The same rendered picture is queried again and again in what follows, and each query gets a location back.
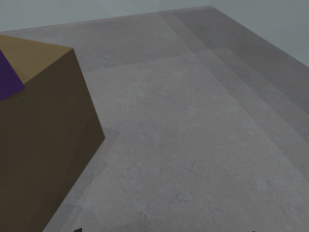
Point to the carton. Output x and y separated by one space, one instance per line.
10 83

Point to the pedestal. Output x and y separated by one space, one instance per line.
49 132

